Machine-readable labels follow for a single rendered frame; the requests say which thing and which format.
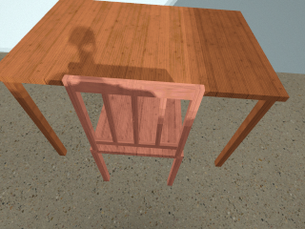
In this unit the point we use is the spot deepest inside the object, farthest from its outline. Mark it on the table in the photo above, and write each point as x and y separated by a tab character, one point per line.
210	47

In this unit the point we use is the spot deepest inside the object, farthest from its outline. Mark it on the chair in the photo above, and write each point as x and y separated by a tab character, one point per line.
138	117

